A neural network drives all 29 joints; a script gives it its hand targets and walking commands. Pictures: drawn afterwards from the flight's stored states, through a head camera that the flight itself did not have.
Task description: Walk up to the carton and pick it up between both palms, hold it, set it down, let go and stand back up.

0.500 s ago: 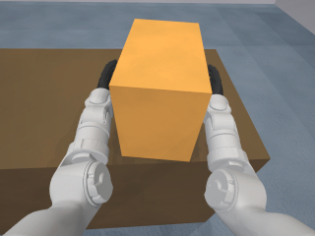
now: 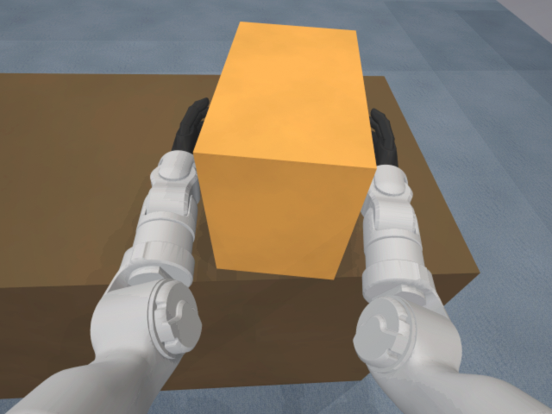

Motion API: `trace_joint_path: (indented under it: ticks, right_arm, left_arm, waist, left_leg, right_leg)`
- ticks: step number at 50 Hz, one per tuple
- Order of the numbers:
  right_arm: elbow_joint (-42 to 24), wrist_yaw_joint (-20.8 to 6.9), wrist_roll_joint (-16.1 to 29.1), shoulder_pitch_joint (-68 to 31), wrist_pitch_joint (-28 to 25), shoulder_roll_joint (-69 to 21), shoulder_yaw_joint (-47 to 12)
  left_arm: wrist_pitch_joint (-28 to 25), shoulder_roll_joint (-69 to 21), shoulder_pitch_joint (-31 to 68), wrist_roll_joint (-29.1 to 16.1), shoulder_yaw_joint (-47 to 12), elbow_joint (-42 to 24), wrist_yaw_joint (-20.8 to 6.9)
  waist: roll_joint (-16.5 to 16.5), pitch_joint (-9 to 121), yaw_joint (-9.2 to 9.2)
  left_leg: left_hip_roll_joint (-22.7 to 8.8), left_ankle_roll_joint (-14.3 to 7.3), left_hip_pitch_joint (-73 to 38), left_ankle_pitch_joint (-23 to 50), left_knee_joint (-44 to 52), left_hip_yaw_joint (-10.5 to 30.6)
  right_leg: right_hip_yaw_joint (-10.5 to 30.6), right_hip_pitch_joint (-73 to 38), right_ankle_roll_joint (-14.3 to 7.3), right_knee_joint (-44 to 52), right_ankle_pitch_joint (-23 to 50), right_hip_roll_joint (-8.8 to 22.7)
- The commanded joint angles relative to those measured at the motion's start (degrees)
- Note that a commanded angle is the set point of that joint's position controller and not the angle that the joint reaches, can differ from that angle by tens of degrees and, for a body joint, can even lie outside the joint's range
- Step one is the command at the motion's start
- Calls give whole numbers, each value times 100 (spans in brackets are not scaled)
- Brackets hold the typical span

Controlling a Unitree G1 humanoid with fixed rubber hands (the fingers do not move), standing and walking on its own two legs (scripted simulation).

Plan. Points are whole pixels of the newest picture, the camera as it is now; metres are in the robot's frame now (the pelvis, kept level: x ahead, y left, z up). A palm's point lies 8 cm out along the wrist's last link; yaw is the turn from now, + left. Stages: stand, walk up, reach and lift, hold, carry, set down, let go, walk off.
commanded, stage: set down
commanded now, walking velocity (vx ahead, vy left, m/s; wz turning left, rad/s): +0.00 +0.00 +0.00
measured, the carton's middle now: (286, 149) +0.48 -0.04 +0.12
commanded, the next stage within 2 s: none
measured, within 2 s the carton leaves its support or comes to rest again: neither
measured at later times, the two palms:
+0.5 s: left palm (188, 153) +0.45 +0.10 +0.14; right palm (381, 167) +0.42 -0.18 +0.14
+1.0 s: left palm (172, 157) +0.48 +0.13 +0.11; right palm (373, 178) +0.43 -0.18 +0.10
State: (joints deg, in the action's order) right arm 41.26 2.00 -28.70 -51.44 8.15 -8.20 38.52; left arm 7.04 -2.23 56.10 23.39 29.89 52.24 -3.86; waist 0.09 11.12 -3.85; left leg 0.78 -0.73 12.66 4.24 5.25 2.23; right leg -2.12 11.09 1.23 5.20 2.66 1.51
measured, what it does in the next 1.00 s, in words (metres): stands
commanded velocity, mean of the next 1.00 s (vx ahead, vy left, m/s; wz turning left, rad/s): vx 0.00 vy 0.00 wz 0.00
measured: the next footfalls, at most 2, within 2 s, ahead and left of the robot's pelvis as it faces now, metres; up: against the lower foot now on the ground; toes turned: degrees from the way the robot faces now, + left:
none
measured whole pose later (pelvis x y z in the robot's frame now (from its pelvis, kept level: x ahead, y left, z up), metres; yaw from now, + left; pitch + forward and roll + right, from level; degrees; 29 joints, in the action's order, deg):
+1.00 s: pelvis +0.00 +0.00 +0.00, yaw -2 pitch +19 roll +0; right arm 53.9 9.9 -5.9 -53.8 7.7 1.5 17.4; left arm 6.0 11.2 59.7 1.6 13.5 63.6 3.2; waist -0.1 11.9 -3.6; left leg 0.8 -0.7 21.4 2.0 -0.3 -0.4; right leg 0.5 20.1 1.5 0.9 2.0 1.6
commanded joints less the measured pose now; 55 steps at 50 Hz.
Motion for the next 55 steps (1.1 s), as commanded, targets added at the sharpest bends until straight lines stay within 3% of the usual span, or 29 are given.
trace_joint_path:
  ticks: [1,22,32,37,40,42,44,46,50,55]
  right_arm:
    - [448,-649,-9,-2479,28,-1991,-1190]
    - [615,-761,-263,-1837,-15,-1794,-820]
    - [746,-843,-162,-1947,57,-1624,-926]
    - [857,-741,-18,-1978,53,-1224,-983]
    - [980,-426,338,-1920,-52,-202,-1024]
    - [791,11,956,-2298,-228,504,-1421]
    - [467,462,1625,-2999,-321,830,-1889]
    - [269,732,2104,-3258,-286,1203,-2257]
    - [172,949,2680,-3146,-170,1865,-2548]
    - [469,945,3088,-2801,-116,2309,-2798]
  left_arm:
    - [-19,-1693,2602,51,-953,59,-496]
    - [10,-1702,2062,354,-802,186,-553]
    - [103,-1315,2051,114,-892,265,-583]
    - [35,-633,2137,-88,-812,374,-506]
    - [-125,766,2269,-434,-695,360,-214]
    - [-361,1790,2748,-940,-866,159,189]
    - [-488,2089,3374,-1550,-1108,106,549]
    - [-421,2190,3476,-1971,-1438,153,751]
    - [-175,2303,3088,-2611,-2073,177,782]
    - [40,2551,2717,-3151,-2486,-21,609]
  waist:
    - [-124,2002,72]
    - [-197,1623,25]
    - [-243,1612,55]
    - [-209,1689,88]
    - [-126,1877,134]
    - [-86,2389,227]
    - [-33,3250,279]
    - [-95,3753,266]
    - [-369,4283,62]
    - [-499,3969,-122]
  left_leg:
    - [194,-254,-692,1006,401,-261]
    - [212,-218,-526,689,577,-280]
    - [253,-49,-735,640,471,-321]
    - [276,25,-709,719,369,-390]
    - [308,76,-610,816,137,-480]
    - [365,92,-499,912,-252,-506]
    - [395,39,-309,1005,-598,-521]
    - [378,25,-387,1125,-907,-490]
    - [281,334,-1554,2272,-1766,-386]
    - [187,552,-2125,3228,-2279,-272]
  right_leg:
    - [-163,-1362,45,104,1053,-427]
    - [-239,-907,134,247,716,-473]
    - [-229,-844,199,131,673,-514]
    - [-150,-924,202,-8,746,-502]
    - [-70,-946,188,-251,831,-453]
    - [-13,-999,104,-531,1010,-394]
    - [106,-1522,-11,-1004,1568,-327]
    - [153,-1709,-64,-1302,1830,-309]
    - [38,-771,-106,-1322,1906,-405]
    - [21,-79,-105,-1317,1976,-496]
